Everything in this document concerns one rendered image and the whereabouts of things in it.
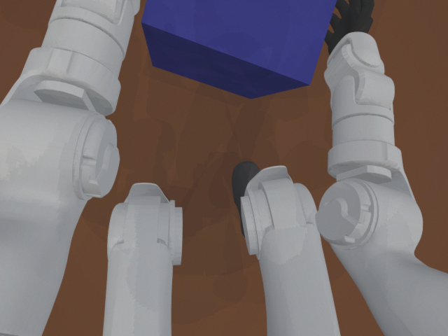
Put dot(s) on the robot right hand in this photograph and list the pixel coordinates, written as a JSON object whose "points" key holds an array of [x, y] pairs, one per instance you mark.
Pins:
{"points": [[356, 17]]}

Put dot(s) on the carton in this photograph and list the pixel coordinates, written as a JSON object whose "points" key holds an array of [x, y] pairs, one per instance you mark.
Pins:
{"points": [[251, 48]]}

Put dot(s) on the robot right forearm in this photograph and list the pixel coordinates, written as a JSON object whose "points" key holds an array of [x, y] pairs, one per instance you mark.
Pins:
{"points": [[363, 145]]}

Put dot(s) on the robot left upper arm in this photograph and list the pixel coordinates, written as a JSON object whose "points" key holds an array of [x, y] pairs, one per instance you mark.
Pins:
{"points": [[53, 159]]}

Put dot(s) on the robot right upper arm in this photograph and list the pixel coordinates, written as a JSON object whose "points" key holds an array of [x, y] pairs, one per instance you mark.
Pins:
{"points": [[374, 231]]}

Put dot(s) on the robot right shin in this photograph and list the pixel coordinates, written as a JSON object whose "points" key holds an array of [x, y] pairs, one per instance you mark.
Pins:
{"points": [[280, 172]]}

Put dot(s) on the robot left thigh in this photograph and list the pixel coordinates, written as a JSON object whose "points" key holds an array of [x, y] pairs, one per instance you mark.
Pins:
{"points": [[140, 269]]}

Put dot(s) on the robot left forearm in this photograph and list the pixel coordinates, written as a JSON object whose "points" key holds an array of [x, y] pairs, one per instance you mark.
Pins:
{"points": [[79, 62]]}

